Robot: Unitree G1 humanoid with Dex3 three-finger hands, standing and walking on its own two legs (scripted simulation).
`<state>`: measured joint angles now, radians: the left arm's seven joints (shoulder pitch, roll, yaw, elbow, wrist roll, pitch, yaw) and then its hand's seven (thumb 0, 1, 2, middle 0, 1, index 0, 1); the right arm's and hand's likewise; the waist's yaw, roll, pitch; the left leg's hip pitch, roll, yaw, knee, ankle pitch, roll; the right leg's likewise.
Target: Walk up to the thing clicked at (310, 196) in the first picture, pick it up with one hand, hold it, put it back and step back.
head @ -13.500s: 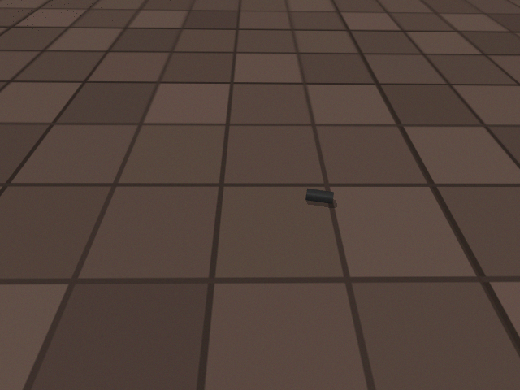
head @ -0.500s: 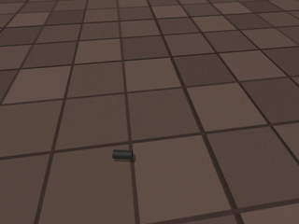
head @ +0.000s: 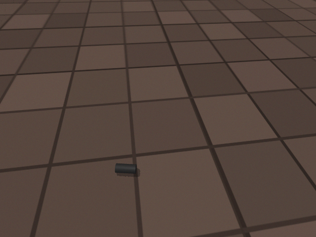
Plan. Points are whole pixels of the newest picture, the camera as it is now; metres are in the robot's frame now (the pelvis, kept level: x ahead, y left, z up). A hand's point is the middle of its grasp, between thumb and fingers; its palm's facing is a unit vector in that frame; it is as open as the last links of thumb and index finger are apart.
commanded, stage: walk up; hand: left
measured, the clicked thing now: (125, 168) +0.72 +0.22 -0.74
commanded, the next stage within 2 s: stand in 0.10 s
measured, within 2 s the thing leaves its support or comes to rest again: neither
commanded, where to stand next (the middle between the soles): +0.32 -0.01 m, yaw -1 degrees
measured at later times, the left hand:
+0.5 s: hand out of the picture +0.06 +0.25 -0.14, palm faces -0.03 -0.94 -0.35, open 7.4 cm
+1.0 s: hand out of the picture +0.05 +0.24 -0.15, palm faces -0.05 -0.94 -0.35, open 7.4 cm
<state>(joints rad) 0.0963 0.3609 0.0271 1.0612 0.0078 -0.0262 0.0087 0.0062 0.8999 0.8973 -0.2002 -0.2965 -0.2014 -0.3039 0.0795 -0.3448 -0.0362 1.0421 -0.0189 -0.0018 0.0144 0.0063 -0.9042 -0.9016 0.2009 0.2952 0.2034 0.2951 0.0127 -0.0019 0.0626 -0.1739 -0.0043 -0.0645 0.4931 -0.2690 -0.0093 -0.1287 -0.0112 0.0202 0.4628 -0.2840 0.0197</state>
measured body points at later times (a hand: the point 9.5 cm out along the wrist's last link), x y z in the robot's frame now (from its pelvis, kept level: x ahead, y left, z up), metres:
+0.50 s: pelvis -0.02 -0.01 +0.01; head -0.02 -0.01 +0.46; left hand +0.06 +0.29 -0.12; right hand +0.06 -0.31 -0.13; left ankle +0.00 +0.13 -0.74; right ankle -0.02 -0.14 -0.74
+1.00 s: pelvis -0.02 -0.01 +0.01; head -0.01 -0.02 +0.46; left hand +0.05 +0.29 -0.12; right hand +0.03 -0.32 -0.13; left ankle +0.00 +0.13 -0.74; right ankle -0.02 -0.14 -0.74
